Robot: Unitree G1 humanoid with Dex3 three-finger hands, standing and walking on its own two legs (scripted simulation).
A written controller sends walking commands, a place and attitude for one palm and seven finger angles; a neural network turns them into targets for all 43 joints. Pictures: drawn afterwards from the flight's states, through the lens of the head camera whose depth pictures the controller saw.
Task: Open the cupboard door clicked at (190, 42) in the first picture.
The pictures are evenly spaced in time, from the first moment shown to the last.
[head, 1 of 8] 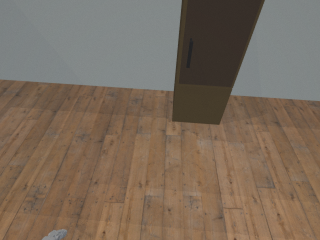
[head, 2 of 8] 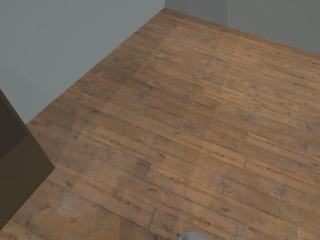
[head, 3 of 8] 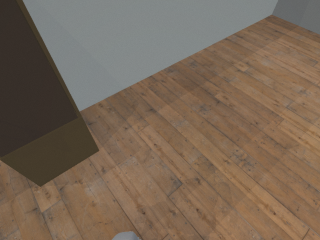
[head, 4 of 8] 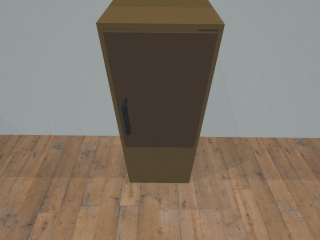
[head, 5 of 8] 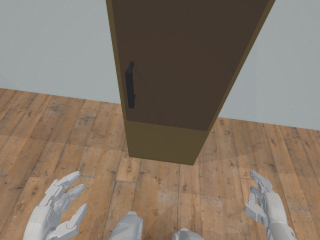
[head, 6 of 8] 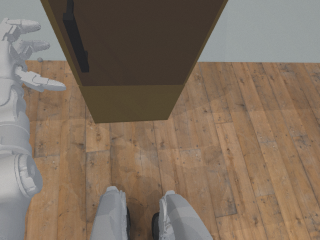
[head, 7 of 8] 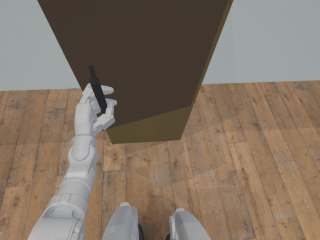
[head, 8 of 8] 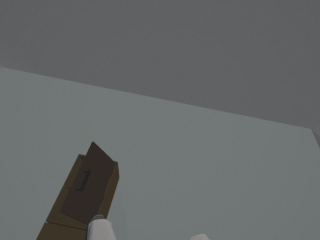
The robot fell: yes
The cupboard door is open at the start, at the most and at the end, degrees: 0 62 62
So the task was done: no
